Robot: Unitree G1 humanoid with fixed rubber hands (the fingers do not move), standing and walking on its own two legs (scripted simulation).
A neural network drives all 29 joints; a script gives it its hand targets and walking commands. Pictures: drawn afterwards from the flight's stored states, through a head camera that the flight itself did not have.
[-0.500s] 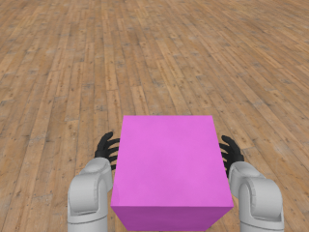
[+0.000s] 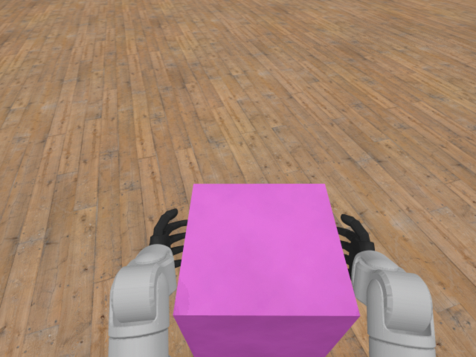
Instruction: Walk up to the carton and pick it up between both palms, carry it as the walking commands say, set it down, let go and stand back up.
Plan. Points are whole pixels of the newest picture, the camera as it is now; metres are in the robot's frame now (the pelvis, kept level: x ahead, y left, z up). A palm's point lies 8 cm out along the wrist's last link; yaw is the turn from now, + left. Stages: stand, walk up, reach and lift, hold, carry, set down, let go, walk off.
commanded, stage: carry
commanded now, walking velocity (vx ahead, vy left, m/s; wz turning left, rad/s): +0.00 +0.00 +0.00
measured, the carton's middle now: (258, 278) +0.26 +0.01 +0.02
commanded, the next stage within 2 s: none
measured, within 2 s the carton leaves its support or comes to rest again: neither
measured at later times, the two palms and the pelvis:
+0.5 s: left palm (164, 252) +0.27 +0.15 +0.08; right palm (357, 261) +0.27 -0.14 +0.07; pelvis +0.00 +0.00 +0.00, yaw +0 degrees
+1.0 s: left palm (162, 247) +0.29 +0.16 +0.07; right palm (346, 254) +0.28 -0.13 +0.07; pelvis +0.02 +0.01 +0.00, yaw +1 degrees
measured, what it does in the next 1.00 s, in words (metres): stands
